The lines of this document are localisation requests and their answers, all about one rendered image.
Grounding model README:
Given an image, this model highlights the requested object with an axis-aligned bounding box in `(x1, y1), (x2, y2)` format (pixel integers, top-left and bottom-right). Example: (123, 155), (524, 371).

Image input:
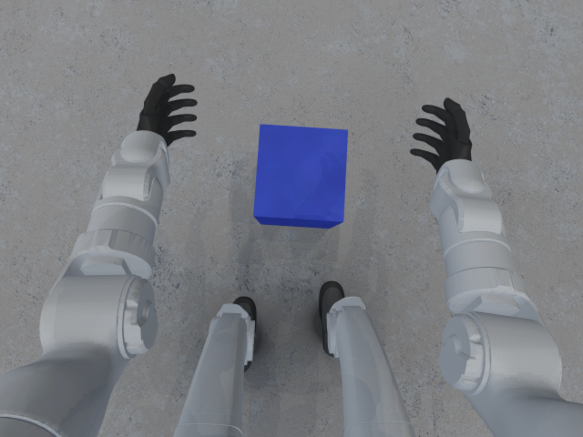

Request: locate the robot foot
(233, 297), (257, 372)
(319, 281), (345, 357)

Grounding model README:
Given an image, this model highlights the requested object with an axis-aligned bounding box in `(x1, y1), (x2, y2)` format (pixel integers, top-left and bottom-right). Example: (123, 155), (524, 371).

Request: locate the right robot forearm
(429, 159), (562, 388)

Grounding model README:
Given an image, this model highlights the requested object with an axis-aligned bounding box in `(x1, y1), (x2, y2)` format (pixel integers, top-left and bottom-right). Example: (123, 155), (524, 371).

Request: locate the left robot foot
(233, 297), (257, 372)

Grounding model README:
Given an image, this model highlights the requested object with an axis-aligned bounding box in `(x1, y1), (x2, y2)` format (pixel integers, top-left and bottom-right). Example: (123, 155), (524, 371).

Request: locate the right robot foot
(319, 281), (345, 357)

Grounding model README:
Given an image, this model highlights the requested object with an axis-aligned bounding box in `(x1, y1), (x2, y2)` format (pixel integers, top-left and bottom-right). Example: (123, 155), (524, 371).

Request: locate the robot right upper arm
(438, 310), (583, 437)

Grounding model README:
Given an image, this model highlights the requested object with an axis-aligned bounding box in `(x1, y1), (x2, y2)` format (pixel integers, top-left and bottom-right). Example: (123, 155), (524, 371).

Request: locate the carton
(253, 124), (348, 229)

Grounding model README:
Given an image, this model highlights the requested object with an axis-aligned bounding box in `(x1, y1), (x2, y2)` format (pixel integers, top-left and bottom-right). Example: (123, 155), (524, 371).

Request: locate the left robot forearm
(39, 130), (170, 349)

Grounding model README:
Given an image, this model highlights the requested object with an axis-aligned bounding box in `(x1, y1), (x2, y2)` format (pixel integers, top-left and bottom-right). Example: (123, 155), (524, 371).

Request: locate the robot left upper arm
(0, 274), (158, 437)

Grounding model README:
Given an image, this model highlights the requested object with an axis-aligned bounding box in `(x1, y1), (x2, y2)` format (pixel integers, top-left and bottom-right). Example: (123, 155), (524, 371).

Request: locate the robot right hand
(410, 97), (472, 175)

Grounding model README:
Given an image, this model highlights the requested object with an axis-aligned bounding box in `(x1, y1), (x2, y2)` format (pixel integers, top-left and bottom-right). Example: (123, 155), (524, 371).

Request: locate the robot left hand
(137, 74), (198, 147)

